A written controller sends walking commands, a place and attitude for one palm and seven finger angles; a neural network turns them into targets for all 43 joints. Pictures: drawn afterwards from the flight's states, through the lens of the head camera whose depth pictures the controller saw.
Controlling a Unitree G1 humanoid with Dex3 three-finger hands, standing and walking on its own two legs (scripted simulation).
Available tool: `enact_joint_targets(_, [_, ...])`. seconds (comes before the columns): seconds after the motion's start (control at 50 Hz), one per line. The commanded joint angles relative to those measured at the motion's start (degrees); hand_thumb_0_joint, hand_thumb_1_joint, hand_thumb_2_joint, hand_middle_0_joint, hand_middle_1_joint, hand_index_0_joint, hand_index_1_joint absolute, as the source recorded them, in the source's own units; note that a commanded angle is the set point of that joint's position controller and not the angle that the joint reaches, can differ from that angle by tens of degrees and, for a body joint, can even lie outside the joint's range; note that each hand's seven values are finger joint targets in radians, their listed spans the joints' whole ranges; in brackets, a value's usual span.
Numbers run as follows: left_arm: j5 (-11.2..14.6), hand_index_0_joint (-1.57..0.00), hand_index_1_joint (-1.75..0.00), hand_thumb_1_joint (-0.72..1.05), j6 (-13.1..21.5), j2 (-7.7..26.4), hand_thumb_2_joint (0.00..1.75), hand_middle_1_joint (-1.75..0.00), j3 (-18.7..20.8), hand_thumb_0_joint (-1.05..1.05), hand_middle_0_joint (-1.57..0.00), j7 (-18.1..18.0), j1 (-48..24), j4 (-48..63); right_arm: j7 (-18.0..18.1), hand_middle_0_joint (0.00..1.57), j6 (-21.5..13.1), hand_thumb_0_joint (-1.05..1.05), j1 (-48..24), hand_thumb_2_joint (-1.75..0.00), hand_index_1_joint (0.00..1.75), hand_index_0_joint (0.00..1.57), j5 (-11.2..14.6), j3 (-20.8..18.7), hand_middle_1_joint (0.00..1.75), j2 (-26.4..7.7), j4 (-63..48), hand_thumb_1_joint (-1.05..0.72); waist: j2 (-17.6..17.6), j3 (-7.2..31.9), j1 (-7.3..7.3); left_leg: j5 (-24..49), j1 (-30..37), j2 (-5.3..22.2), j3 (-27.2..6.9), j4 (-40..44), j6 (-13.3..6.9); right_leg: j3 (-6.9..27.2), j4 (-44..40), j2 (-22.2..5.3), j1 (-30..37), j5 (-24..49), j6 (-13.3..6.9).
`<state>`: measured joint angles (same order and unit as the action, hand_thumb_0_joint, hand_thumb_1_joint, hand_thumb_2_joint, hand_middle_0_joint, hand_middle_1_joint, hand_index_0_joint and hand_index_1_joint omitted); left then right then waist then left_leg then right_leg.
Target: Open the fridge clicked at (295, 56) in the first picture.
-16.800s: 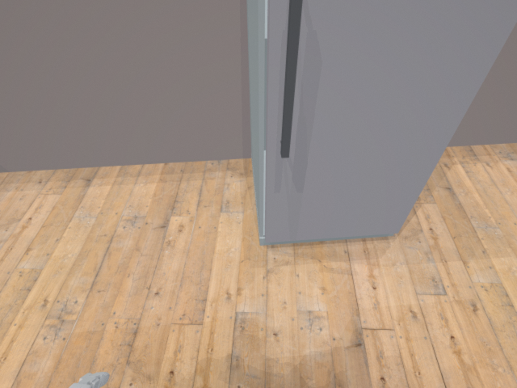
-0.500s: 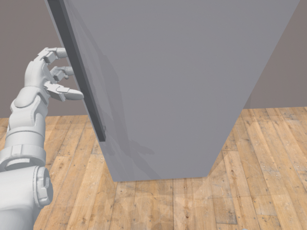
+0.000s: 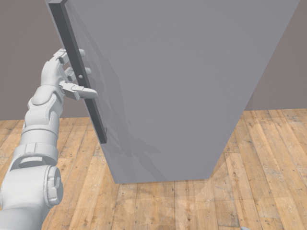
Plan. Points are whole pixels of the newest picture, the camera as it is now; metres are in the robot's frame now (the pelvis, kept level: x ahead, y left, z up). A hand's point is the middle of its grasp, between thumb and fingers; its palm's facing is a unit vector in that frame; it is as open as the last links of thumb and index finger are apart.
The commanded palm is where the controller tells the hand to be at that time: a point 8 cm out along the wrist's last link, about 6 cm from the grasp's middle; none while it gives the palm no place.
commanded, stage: slide the fingers in behind the handle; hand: left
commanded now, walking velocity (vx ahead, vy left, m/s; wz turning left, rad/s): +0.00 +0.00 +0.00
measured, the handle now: (89, 89) +0.49 +0.20 +0.12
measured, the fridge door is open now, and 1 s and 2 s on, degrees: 0 0 0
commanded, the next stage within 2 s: grip the handle and tug to test in 0.84 s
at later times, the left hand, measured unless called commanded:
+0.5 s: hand (87, 78) +0.44 +0.18 +0.20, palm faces +0.10 -1.00 +0.02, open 14.0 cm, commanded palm +0.41 +0.23 +0.19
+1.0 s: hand (87, 76) +0.45 +0.18 +0.19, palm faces +0.08 -1.00 +0.02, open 13.9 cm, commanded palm +0.42 +0.24 +0.19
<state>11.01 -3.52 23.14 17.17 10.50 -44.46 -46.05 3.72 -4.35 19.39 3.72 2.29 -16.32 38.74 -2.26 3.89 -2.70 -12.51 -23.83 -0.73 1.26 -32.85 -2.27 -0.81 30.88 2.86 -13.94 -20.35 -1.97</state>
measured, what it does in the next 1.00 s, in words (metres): stands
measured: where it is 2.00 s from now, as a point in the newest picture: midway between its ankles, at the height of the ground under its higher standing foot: outside the picture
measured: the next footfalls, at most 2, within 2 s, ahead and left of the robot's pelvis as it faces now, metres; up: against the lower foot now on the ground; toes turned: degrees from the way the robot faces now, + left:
none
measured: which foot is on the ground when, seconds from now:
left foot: down 0.00-1.00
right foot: down 0.00-1.00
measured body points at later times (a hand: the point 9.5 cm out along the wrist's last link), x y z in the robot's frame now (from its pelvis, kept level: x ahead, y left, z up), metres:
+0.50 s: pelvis +0.00 -0.02 +0.00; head +0.00 -0.03 +0.45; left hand +0.42 +0.23 +0.20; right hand +0.10 -0.28 -0.11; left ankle +0.05 +0.09 -0.73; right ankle -0.05 -0.10 -0.73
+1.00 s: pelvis +0.00 -0.01 +0.00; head +0.01 -0.02 +0.45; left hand +0.44 +0.23 +0.19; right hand +0.09 -0.28 -0.11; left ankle +0.05 +0.09 -0.73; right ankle -0.05 -0.10 -0.73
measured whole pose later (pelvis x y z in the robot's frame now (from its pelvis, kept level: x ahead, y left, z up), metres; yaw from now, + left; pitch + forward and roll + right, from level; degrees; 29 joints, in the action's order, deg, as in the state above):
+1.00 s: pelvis +0.00 -0.01 +0.00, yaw +0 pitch +4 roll -1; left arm 10.2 -3.0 22.8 17.2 9.0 -44.6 -46.7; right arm 4.0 -3.6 19.1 3.7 2.0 -16.0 39.2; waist -1.9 3.7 -2.8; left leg -12.3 -23.3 0.0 1.1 -31.9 -1.4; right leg -0.8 30.3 3.6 -13.6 -20.2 -2.9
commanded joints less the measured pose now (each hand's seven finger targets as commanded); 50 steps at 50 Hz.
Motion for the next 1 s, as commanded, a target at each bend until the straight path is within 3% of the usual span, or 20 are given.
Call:
enact_joint_targets(0.0, [0.3, -0.30, -1.20, -0.50, 2.6, 15.6, 0.30, -1.20, 4.2, 0.00, -0.30, -1.3, -24.3, 14.1, 0.5, 0.20, -2.2, 0.00, -2.1, -0.90, 0.30, 0.20, 0.2, -3.1, 0.30, -8.0, -7.5, -0.90, 1.5, 15.6, 1.33, 12.8, 18.7, 1.5, -3.7, 1.8, -1.1, 0.7, -5.0, -0.7, -5.4, 20.6, 0.4])
enact_joint_targets(0.06, [-0.1, -0.30, -1.20, -0.50, 3.0, 14.2, 0.30, -1.20, 2.7, 0.00, -0.30, -1.9, -26.8, 16.3, 0.5, 0.20, -2.0, 0.00, -2.3, -0.90, 0.30, 0.20, 0.2, -3.0, 0.30, -7.6, -7.5, -0.90, 0.8, 15.1, 0.47, 11.2, 19.2, 1.5, -3.6, 2.1, -1.1, 0.8, -5.4, -0.6, -6.2, 19.1, 0.5])
enact_joint_targets(0.1, [-0.2, -0.30, -1.20, -0.50, 3.8, 16.3, 0.30, -1.20, 4.2, 0.00, -0.30, -2.3, -26.6, 17.8, 0.7, 0.20, -2.0, 0.00, -2.6, -0.90, 0.30, 0.20, 0.1, -3.0, 0.30, -7.7, -7.5, -0.90, 0.6, 15.8, 0.83, 11.4, 19.0, 1.4, -3.4, 2.0, -1.2, 1.2, -5.5, -0.7, -4.9, 20.0, 0.6])
enact_joint_targets(0.14, [0.1, -0.30, -1.20, -0.50, 3.8, 13.0, 0.30, -1.20, 1.6, 0.00, -0.30, -1.9, -27.1, 18.0, 0.8, 0.20, -2.0, 0.00, -3.0, -0.90, 0.30, 0.20, 0.3, -3.0, 0.30, -7.2, -7.6, -0.90, -0.6, 15.7, 0.20, 11.2, 20.2, 1.5, -3.3, 2.1, -1.1, 1.2, -5.7, -0.6, -5.8, 19.6, 0.6])
enact_joint_targets(0.18, [0.3, -0.30, -1.20, -0.50, 4.0, 14.0, 0.30, -1.20, 2.2, 0.00, -0.30, -1.7, -26.9, 18.0, 1.0, 0.20, -2.1, 0.00, -2.5, -0.90, 0.30, 0.20, 0.2, -3.1, 0.30, -7.5, -7.1, -0.90, 0.7, 16.3, 0.02, 11.4, 20.2, 1.4, -3.2, 1.8, -1.4, 1.2, -5.8, -0.6, -5.1, 20.1, 0.7])
enact_joint_targets(0.32, [0.3, -0.30, -1.20, -0.50, 1.8, 11.3, 0.30, -1.20, -0.3, 0.00, -0.30, -1.9, -30.0, 13.3, 1.2, 0.20, -2.3, 0.00, -3.2, -0.90, 0.30, 0.20, 0.4, -2.7, 0.30, -7.2, -6.1, -0.90, 0.5, 13.2, -0.84, 7.6, 18.2, 1.0, -3.4, 2.2, -1.4, 1.4, -6.7, -1.0, -7.2, 17.4, 1.0])
enact_joint_targets(0.4, [0.4, -0.30, -1.20, -0.50, 3.3, 12.8, 0.30, -1.20, 1.5, 0.00, -0.30, -2.6, -28.7, 14.7, 0.9, 0.20, -2.4, 0.00, -3.0, -0.90, 0.30, 0.20, 0.1, -2.8, 0.30, -7.2, -6.4, -0.90, 1.6, 17.2, 0.26, 10.5, 18.4, 0.7, -3.1, 1.8, -1.4, 1.8, -5.7, -1.2, -4.0, 21.8, 1.1])
enact_joint_targets(0.44, [0.4, -0.30, -1.20, -0.50, 3.8, 12.6, 0.30, -1.20, 1.6, 0.00, -0.30, -2.6, -28.4, 13.2, 0.9, 0.20, -2.4, 0.00, -2.8, -0.90, 0.30, 0.20, 0.1, -2.8, 0.30, -7.1, -6.1, -0.90, 3.6, 16.0, 0.17, 10.3, 17.3, 0.7, -3.0, 1.8, -1.5, 1.8, -5.6, -1.2, -3.6, 22.7, 1.2])
enact_joint_targets(0.52, [0.1, -0.30, -1.20, -0.50, 4.4, 14.6, 0.30, -1.20, 2.7, 0.00, -0.30, -1.9, -27.5, 13.0, 0.9, 0.20, -2.2, 0.00, -3.0, -0.90, 0.30, 0.20, 0.2, -2.7, 0.30, -7.2, -6.4, -0.90, 2.9, 15.9, 0.60, 9.9, 16.1, 0.4, -2.3, 1.7, -1.7, 2.5, -5.6, -1.6, -2.6, 24.2, 1.6])
enact_joint_targets(0.58, [0.1, -0.30, -1.20, -0.50, 4.4, 13.0, 0.30, -1.20, 0.9, 0.00, -0.30, -1.5, -28.2, 13.6, 1.0, 0.20, -2.1, 0.00, -3.2, -0.90, 0.30, 0.20, 0.5, -2.7, 0.30, -7.0, -6.8, -0.90, 0.7, 15.1, 0.10, 9.6, 16.6, 0.4, -2.0, 1.5, -1.7, 2.3, -5.8, -1.5, -3.4, 23.1, 1.6])
enact_joint_targets(0.64, [0.0, -0.30, -1.20, -0.50, 3.7, 13.9, 0.30, -1.20, 1.4, 0.00, -0.30, -1.6, -29.9, 10.7, 1.1, 0.20, -2.0, 0.00, -2.8, -0.90, 0.30, 0.20, 0.4, -2.7, 0.30, -7.2, -6.0, -0.90, 2.4, 12.7, -0.56, 7.8, 15.5, 0.6, -2.4, 1.7, -1.8, 2.4, -6.4, -1.5, -5.3, 21.1, 1.7])
enact_joint_targets(0.66, [0.0, -0.30, -1.20, -0.50, 3.9, 15.2, 0.30, -1.20, 2.2, 0.00, -0.30, -1.5, -30.6, 11.1, 1.2, 0.20, -1.9, 0.00, -2.7, -0.90, 0.30, 0.20, 0.4, -2.7, 0.30, -7.3, -5.9, -0.90, 2.2, 13.4, -0.43, 7.8, 15.4, 0.6, -2.5, 1.9, -1.7, 2.6, -6.4, -1.6, -4.7, 21.2, 1.7])
enact_joint_targets(0.7, [0.1, -0.30, -1.20, -0.50, 4.5, 14.2, 0.30, -1.20, 1.6, 0.00, -0.30, -1.6, -30.4, 13.1, 1.1, 0.20, -2.1, 0.00, -3.0, -0.90, 0.30, 0.20, 0.3, -2.7, 0.30, -7.2, -6.4, -0.90, 0.7, 16.3, 0.21, 9.9, 17.4, 0.5, -2.6, 1.7, -1.6, 2.3, -5.7, -1.5, -3.8, 22.8, 1.4])
enact_joint_targets(0.74, [0.1, -0.30, -1.20, -0.50, 4.8, 13.0, 0.30, -1.20, 0.7, 0.00, -0.30, -1.6, -31.3, 13.1, 1.0, 0.20, -2.3, 0.00, -2.6, -0.90, 0.30, 0.20, 0.3, -2.8, 0.30, -7.1, -6.1, -0.90, 0.0, 16.6, -0.29, 10.3, 18.5, 0.7, -2.9, 1.5, -1.5, 1.9, -5.7, -1.2, -4.8, 22.1, 1.2])
enact_joint_targets(0.82, [0.2, -0.30, -1.20, -0.50, 4.7, 13.8, 0.30, -1.20, 1.8, 0.00, -0.30, -1.6, -29.1, 10.0, 1.0, 0.20, -2.2, 0.00, -1.9, -0.90, 0.30, 0.20, 0.2, -2.9, 0.30, -7.4, -5.8, -0.90, 3.5, 15.6, -0.24, 9.9, 16.5, 0.7, -2.6, 1.7, -1.7, 2.0, -5.7, -1.2, -4.0, 22.9, 1.5])
enact_joint_targets(0.84, [0.0, -0.30, -1.20, -0.50, 4.5, 14.5, 0.30, -1.20, 2.4, 0.00, -0.30, -1.6, -28.3, 10.5, 1.0, 0.20, -2.1, 0.00, -1.8, -0.90, 0.30, 0.20, 0.3, -3.0, 0.30, -7.5, -6.0, -0.90, 2.3, 16.4, 0.29, 10.6, 16.7, 0.7, -2.6, 1.6, -1.5, 1.9, -5.3, -1.3, -3.6, 23.5, 1.3])
enact_joint_targets(0.86, [-0.1, -0.30, -1.20, -0.50, 4.3, 12.4, 0.30, -1.20, 0.5, 0.00, -0.30, -1.4, -29.0, 10.7, 0.9, 0.20, -2.1, 0.00, -2.0, -0.90, 0.30, 0.20, 0.3, -2.9, 0.30, -7.3, -6.2, -0.90, 1.4, 16.1, -0.20, 11.0, 17.4, 0.6, -2.5, 1.5, -1.6, 1.8, -5.3, -1.2, -4.4, 23.6, 1.3])
enact_joint_targets(0.88, [0.1, -0.30, -1.20, -0.50, 4.5, 14.4, 0.30, -1.20, 2.7, 0.00, -0.30, -1.6, -28.3, 11.0, 1.0, 0.20, -2.1, 0.00, -1.4, -0.90, 0.30, 0.20, 0.2, -3.2, 0.30, -7.5, -6.3, -0.90, 2.9, 17.3, 0.24, 12.1, 17.4, 0.6, -2.4, 1.1, -1.8, 1.7, -5.2, -1.2, -3.0, 25.0, 1.5])
enact_joint_targets(0.92, [-0.3, -0.30, -1.20, -0.50, 4.4, 13.5, 0.30, -1.20, 1.8, 0.00, -0.30, -1.6, -28.2, 12.9, 0.7, 0.20, -1.9, 0.00, -1.9, -0.90, 0.30, 0.20, 0.2, -3.1, 0.30, -7.3, -6.5, -0.90, -0.2, 18.2, 0.47, 13.7, 18.8, 0.7, -2.5, 1.2, -1.4, 1.7, -4.8, -1.1, -3.3, 26.0, 1.1])
enact_joint_targets(0.98, [0.2, -0.32, -1.22, -0.36, 3.9, 14.5, 0.36, -1.22, 3.4, 0.00, -0.32, -1.7, -24.8, 11.7, 0.8, 0.20, -1.6, 0.00, -1.4, -0.90, 0.30, 0.20, 0.2, -3.2, 0.30, -7.5, -6.6, -0.90, 3.2, 16.3, 0.59, 13.6, 17.5, 0.8, -2.2, 1.1, -1.7, 1.4, -5.1, -0.9, -2.8, 25.9, 1.3])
